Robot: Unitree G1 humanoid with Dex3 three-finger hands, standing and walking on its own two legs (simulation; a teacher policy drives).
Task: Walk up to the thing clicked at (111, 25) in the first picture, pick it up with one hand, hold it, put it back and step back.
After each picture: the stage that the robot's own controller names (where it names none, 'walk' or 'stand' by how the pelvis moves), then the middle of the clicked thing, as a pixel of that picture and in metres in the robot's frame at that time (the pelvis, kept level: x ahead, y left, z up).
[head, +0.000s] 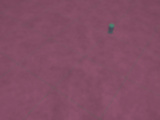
stand; (111, 28) +1.70 -0.36 -0.72
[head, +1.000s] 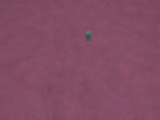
walk; (88, 36) +1.59 +0.04 -0.69
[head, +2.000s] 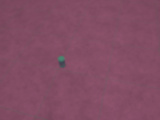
walk; (61, 62) +1.07 +0.30 -0.72
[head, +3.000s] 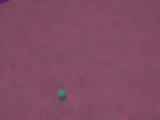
walk; (62, 95) +0.71 +0.26 -0.72
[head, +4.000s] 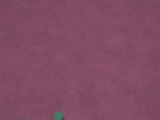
stand; (59, 118) +0.46 +0.24 -0.71
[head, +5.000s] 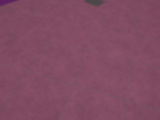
stand; out of the picture +0.44 +0.20 -0.72
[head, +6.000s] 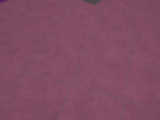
stand; out of the picture +0.42 +0.20 -0.73
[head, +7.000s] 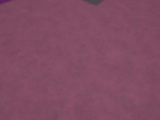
stand; out of the picture +0.41 +0.20 -0.73
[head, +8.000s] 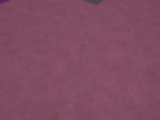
stand; out of the picture +0.41 +0.20 -0.73
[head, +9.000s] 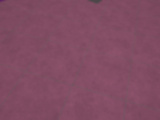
go down; out of the picture +0.40 +0.19 -0.73
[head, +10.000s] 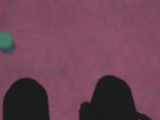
go down; (6, 43) +0.48 +0.26 -0.31
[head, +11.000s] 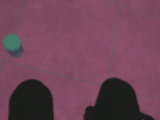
approach; (14, 46) +0.48 +0.26 -0.30
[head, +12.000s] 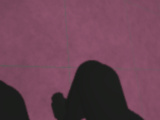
close in; out of the picture +0.46 +0.31 -0.22
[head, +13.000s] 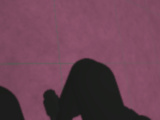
close; out of the picture +0.45 +0.32 -0.23
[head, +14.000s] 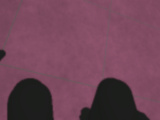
lift; out of the picture +0.39 +0.30 -0.10
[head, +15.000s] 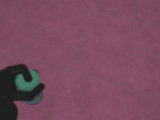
hold; (31, 88) +0.33 +0.18 +0.03
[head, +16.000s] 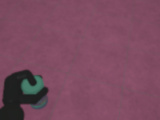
hold; (36, 93) +0.32 +0.17 -0.01
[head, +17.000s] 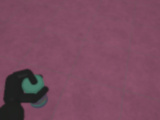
hold; (36, 92) +0.33 +0.17 -0.01
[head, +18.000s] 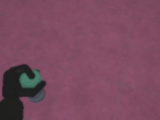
crouch; (33, 86) +0.35 +0.18 -0.03
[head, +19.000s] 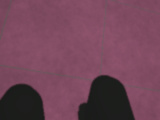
lower; out of the picture +0.48 +0.28 -0.12
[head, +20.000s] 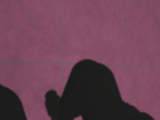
lower; out of the picture +0.43 +0.32 -0.23
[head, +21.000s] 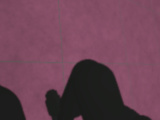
lower; out of the picture +0.44 +0.32 -0.23
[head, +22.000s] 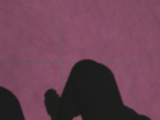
lower; out of the picture +0.43 +0.32 -0.23
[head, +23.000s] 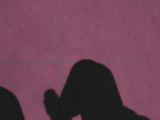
lower; out of the picture +0.44 +0.32 -0.23
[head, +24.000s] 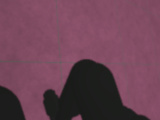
draw back; out of the picture +0.44 +0.32 -0.23
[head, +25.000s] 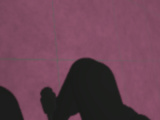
rise; out of the picture +0.43 +0.32 -0.23
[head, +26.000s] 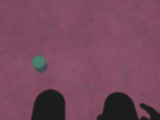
walk; (40, 64) +0.47 +0.23 -0.41
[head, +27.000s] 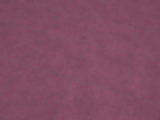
stand; out of the picture +0.40 +0.20 -0.66
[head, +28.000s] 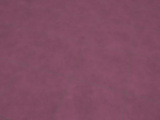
stand; out of the picture +0.41 +0.21 -0.67
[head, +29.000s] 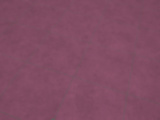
stand; out of the picture +0.41 +0.21 -0.68
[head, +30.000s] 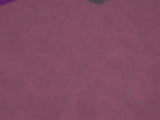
stand; out of the picture +0.41 +0.21 -0.72
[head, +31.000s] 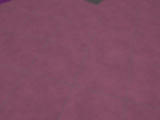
stand; out of the picture +0.39 +0.21 -0.73
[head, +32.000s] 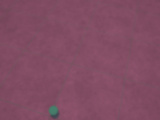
walk; (54, 112) +0.43 +0.21 -0.71
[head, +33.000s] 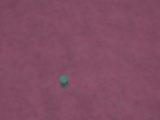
walk; (64, 81) +0.67 +0.15 -0.70
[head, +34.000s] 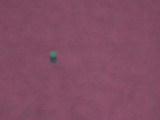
stand; (53, 57) +1.01 +0.26 -0.70
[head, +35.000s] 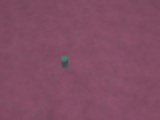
stand; (64, 62) +1.02 +0.21 -0.70
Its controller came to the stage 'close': yes
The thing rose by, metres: 0.71
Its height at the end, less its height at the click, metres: +0.00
